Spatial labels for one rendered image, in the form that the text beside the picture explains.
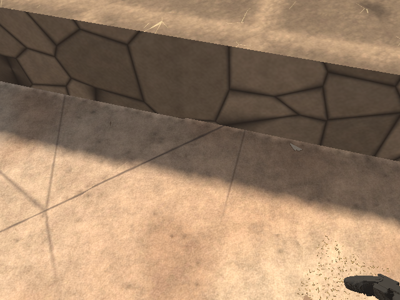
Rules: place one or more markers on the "robot right hand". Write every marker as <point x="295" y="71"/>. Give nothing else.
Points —
<point x="382" y="287"/>

